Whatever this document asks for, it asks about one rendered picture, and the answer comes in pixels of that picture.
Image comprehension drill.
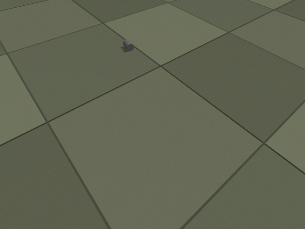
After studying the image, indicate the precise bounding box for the can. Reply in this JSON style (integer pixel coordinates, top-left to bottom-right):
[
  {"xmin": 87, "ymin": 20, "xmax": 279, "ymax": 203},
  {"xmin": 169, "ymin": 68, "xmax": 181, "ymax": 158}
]
[{"xmin": 123, "ymin": 39, "xmax": 134, "ymax": 51}]

